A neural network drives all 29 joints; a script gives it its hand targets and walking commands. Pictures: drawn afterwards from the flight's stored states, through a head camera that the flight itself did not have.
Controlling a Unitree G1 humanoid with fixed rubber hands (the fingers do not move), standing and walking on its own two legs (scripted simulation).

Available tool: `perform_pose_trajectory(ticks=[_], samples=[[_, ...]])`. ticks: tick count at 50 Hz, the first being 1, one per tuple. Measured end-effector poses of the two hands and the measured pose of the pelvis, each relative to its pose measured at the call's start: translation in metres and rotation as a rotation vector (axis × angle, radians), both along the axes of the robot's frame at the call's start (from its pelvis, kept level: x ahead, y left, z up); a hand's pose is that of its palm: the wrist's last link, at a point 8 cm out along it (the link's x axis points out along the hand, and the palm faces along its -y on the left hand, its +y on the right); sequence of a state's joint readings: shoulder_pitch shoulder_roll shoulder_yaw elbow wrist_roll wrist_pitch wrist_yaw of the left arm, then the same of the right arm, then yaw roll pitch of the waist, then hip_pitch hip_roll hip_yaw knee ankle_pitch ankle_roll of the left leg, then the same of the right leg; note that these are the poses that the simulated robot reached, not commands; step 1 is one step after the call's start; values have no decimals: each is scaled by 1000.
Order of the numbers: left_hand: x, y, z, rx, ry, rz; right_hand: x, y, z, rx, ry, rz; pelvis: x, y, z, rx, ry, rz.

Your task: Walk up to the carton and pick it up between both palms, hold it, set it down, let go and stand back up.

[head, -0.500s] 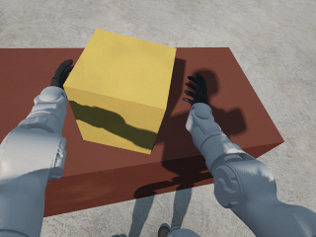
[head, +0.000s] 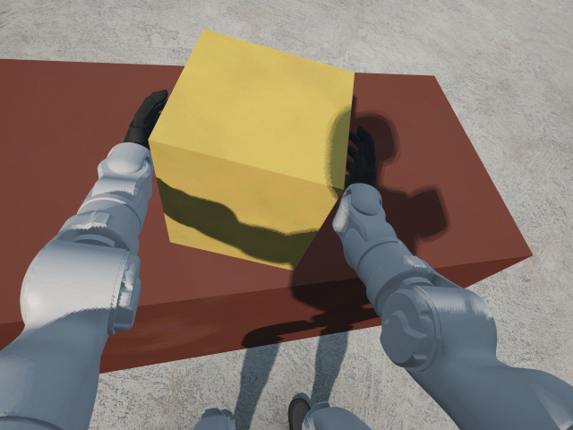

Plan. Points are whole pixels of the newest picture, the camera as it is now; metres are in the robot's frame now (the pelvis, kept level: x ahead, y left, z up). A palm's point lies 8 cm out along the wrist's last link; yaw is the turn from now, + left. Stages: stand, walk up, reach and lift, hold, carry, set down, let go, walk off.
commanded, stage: reach and lift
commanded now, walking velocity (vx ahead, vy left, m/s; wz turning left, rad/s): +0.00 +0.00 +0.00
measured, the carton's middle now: (254, 164) +0.48 +0.01 +0.02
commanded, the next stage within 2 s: none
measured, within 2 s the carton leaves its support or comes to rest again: neither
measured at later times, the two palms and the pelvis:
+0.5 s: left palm (144, 148) +0.49 +0.16 +0.05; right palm (356, 192) +0.41 -0.13 +0.05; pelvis +0.01 +0.01 +0.02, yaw +1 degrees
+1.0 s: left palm (145, 151) +0.49 +0.16 +0.05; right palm (358, 194) +0.41 -0.14 +0.04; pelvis +0.01 -0.02 +0.02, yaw +2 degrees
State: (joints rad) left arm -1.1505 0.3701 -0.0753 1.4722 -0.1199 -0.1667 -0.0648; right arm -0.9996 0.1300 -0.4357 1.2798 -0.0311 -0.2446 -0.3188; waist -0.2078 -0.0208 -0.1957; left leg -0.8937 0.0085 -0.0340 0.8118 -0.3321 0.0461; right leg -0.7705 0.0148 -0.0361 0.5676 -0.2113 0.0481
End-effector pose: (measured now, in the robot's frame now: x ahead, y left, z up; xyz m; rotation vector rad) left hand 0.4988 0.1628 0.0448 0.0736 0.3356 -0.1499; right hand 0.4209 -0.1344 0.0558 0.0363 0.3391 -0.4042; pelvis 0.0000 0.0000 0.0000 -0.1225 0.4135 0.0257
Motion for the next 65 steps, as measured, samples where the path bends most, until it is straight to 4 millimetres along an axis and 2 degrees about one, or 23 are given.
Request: perform_pose_trajectory(ticks=[17,26,36,65], samples=[[-3,-4,3,-11,-22,-22,-6,3,-4,-51,-62,-1,1,6,13,12,-45,11],[-7,-4,2,-16,-16,-12,-9,2,-9,-35,-107,11,12,7,20,27,-71,13],[-7,-4,2,-32,-11,-4,-8,1,-10,-38,-110,28,20,-2,23,33,-87,12],[-17,-6,4,11,-23,14,-10,-2,-13,-31,-137,37,4,-28,22,26,-42,36]])
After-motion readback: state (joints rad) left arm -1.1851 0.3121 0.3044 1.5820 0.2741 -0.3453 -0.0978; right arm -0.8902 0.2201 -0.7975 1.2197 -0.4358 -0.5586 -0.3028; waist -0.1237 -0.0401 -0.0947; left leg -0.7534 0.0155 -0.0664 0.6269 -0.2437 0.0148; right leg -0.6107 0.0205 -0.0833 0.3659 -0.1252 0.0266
